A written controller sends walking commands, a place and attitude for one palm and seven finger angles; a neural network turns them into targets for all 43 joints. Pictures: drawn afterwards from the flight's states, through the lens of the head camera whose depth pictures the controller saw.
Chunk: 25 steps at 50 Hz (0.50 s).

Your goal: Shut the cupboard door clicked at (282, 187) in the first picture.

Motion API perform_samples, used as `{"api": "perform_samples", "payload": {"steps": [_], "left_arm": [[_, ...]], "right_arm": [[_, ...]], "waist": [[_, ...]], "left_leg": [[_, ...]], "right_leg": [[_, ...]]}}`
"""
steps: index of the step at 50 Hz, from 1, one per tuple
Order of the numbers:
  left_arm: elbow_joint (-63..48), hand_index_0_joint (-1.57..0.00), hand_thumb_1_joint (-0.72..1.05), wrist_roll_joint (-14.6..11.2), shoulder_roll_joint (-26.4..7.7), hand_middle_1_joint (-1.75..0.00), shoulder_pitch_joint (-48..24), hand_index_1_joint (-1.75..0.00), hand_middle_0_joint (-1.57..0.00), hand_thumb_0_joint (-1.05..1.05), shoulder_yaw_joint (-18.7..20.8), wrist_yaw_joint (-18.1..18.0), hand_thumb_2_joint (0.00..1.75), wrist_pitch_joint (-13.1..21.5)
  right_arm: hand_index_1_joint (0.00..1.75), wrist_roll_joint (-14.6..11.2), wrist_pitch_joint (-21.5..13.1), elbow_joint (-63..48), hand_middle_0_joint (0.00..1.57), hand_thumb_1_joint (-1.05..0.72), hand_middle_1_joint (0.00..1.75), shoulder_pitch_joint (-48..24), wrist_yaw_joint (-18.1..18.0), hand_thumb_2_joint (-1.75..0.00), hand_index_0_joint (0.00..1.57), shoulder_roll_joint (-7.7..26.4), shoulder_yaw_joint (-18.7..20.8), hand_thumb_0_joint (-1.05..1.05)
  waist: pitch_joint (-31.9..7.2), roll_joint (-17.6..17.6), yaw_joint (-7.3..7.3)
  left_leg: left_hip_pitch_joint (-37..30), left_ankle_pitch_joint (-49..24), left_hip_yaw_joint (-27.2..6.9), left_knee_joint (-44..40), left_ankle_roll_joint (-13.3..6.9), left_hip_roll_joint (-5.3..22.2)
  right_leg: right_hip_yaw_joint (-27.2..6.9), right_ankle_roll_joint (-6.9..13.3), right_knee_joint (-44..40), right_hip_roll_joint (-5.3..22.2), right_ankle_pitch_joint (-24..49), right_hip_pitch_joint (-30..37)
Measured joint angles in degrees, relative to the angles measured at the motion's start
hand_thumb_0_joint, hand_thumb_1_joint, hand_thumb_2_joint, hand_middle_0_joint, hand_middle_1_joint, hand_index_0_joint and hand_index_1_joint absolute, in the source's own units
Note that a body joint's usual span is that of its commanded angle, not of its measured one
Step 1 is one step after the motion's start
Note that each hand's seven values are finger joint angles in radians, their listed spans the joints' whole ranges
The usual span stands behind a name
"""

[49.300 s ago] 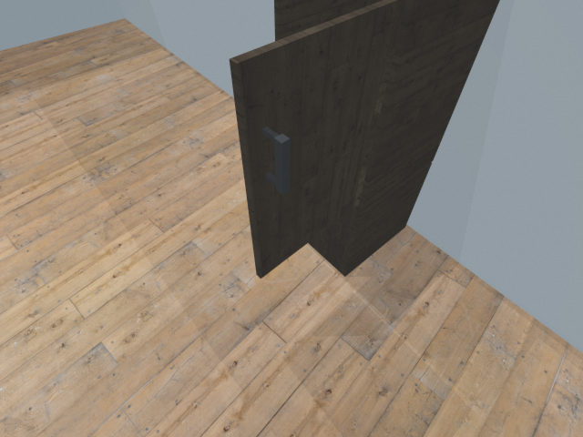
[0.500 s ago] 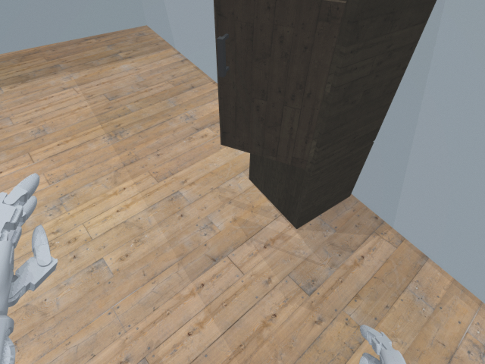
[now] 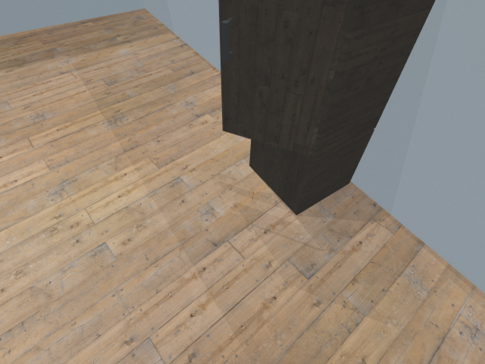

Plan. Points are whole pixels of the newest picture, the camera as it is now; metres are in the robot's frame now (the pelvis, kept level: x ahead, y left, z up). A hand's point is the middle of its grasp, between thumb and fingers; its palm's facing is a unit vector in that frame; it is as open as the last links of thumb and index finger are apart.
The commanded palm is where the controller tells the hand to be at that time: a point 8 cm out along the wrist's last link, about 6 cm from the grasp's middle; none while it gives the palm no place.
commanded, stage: let the arm hang, fingers relaxed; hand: left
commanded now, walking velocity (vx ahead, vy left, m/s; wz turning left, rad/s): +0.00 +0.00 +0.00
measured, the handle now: (228, 39) +1.02 +0.10 +0.06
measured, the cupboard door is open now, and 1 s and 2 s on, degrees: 33 33 33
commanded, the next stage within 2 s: look to check the result in 0.56 s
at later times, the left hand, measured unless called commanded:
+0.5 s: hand out of the picture +0.03 +0.19 -0.17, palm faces -0.02 -0.98 -0.19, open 7.4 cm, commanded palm none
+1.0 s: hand out of the picture +0.05 +0.22 -0.16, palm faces -0.03 -0.96 -0.28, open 7.4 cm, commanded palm none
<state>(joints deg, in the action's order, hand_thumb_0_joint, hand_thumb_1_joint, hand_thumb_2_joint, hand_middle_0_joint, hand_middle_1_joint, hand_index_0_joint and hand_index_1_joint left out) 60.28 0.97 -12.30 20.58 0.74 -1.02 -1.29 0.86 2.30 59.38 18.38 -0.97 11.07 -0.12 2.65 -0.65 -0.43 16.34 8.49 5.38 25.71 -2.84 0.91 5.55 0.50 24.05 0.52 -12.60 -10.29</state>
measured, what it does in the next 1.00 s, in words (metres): stands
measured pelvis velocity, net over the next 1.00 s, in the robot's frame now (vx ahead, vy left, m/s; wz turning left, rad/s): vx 0.03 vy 0.00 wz -0.02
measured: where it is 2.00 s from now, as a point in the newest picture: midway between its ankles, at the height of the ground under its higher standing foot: outside the picture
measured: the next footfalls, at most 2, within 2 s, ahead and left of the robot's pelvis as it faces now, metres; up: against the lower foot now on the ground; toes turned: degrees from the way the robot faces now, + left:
none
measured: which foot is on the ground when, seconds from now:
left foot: down 0.00-1.00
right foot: down 0.00-1.00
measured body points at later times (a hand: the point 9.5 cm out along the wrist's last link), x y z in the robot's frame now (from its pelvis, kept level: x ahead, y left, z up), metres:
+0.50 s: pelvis +0.01 +0.01 +0.00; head +0.01 +0.01 +0.45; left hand +0.03 +0.24 -0.16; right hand +0.01 -0.23 -0.15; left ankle +0.06 +0.09 -0.74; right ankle +0.00 -0.12 -0.74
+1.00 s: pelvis +0.03 +0.00 +0.01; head +0.04 +0.00 +0.46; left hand +0.06 +0.27 -0.14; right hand +0.06 -0.26 -0.14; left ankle +0.06 +0.09 -0.74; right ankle +0.00 -0.12 -0.74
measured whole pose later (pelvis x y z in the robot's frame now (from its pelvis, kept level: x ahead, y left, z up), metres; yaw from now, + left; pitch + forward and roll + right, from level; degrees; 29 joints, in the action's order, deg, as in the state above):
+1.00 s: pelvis +0.03 +0.00 +0.01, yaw -1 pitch -1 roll +0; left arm 65.5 1.0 -14.8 12.2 0.9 -0.9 0.6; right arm 0.4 0.1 64.2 10.7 -1.1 14.4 0.6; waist 2.3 -0.7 -0.6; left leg 10.3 7.6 7.1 19.0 -3.0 -0.3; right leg 3.7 -0.2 19.1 1.3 -12.1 -5.7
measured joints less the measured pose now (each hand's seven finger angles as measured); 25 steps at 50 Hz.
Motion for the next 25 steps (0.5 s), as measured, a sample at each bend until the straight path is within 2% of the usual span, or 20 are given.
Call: {"api": "perform_samples", "payload": {"steps": [8,25], "left_arm": [[4.1,-0.2,0.91,0.1,0.2,-0.3,-0.4,-0.29,-0.2,0.0,0.2,-0.4,0.9,0.6],[4.0,-0.2,0.9,0.2,2.3,-0.3,-5.7,-0.29,-0.2,0.0,-0.3,-0.2,0.9,1.7]], "right_arm": [[0.3,-0.2,-0.8,2.5,0.2,-0.91,0.3,-1.4,-0.2,-0.89,0.2,-0.6,0.4,0.0],[0.3,-0.2,-1.8,4.3,0.2,-0.91,0.3,-3.3,-0.4,-0.89,0.2,-0.2,0.8,0.0]], "waist": [[-1.0,-1.4,-0.08],[-1.8,0.8,-0.56]], "left_leg": [[-1.6,-0.6,1.3,-1.7,-0.5,-0.4],[-3.2,-1.2,2.0,-4.2,-0.6,-0.9]], "right_leg": [[-1.3,-0.4,-0.6,0.4,0.4,0.6],[-2.0,-0.8,-2.0,0.8,0.8,1.5]]}}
